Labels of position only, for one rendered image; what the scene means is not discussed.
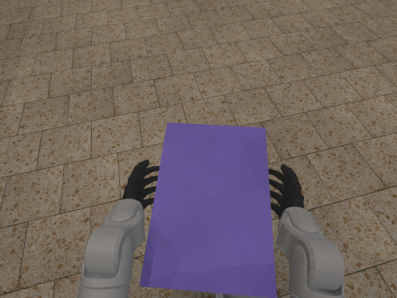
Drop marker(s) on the robot left hand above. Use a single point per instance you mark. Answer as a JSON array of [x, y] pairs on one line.
[[136, 183]]

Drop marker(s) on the carton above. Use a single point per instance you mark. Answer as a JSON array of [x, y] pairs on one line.
[[211, 223]]

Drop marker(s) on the left robot forearm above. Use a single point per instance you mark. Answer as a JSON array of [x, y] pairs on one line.
[[108, 255]]

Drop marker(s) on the robot right hand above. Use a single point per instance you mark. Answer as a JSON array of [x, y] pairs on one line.
[[291, 190]]

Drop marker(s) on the right robot forearm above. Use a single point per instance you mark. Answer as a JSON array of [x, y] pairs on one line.
[[317, 267]]

